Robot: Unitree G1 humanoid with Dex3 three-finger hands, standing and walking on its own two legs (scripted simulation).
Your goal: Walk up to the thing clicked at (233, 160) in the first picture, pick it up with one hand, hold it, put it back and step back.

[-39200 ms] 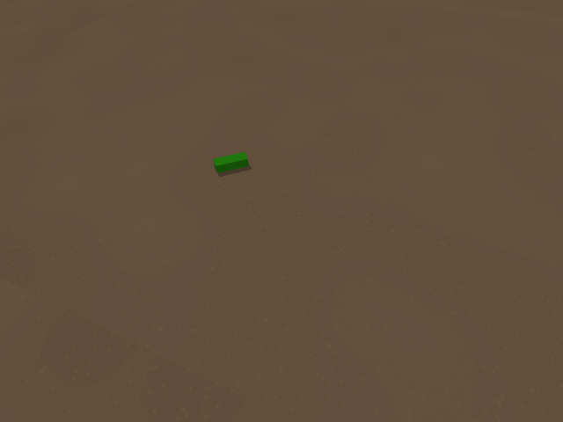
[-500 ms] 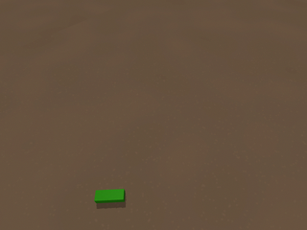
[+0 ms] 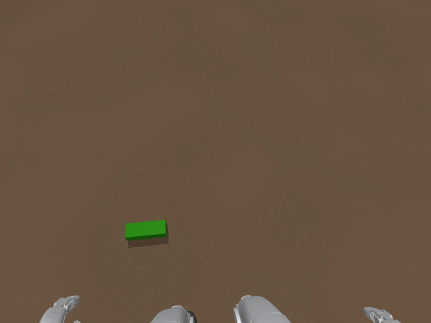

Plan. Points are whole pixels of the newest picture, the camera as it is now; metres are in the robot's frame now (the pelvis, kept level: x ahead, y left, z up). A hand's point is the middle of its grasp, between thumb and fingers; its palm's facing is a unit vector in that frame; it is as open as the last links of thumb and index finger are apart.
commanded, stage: step back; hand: left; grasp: from above
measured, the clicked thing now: (146, 230) +0.50 +0.28 -0.74
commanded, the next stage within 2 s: none
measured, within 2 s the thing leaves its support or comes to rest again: neither
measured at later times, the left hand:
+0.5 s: hand out of the picture -0.02 +0.24 -0.13, palm faces +0.03 -0.91 -0.40, open 7.4 cm
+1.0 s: hand out of the picture -0.24 +0.22 -0.16, palm faces -0.02 -0.91 -0.41, open 7.3 cm
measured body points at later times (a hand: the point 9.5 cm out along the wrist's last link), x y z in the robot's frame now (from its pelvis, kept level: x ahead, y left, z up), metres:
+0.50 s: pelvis -0.14 -0.02 +0.00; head -0.08 -0.03 +0.44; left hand -0.02 +0.29 -0.11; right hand -0.06 -0.35 -0.13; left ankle -0.19 +0.10 -0.70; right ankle -0.07 -0.14 -0.73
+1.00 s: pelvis -0.32 -0.05 -0.01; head -0.25 -0.06 +0.43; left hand -0.24 +0.27 -0.13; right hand -0.16 -0.36 -0.12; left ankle -0.20 +0.09 -0.73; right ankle -0.34 -0.17 -0.73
